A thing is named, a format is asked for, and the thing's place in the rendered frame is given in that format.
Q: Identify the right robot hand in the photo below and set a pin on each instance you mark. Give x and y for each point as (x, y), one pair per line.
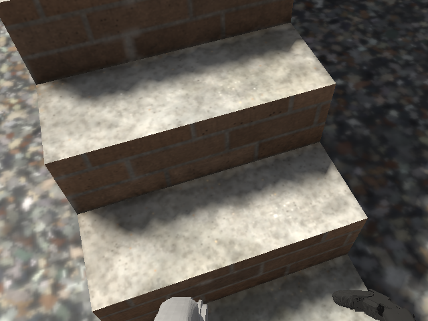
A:
(373, 304)

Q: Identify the robot left thigh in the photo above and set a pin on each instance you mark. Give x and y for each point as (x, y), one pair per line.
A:
(182, 309)

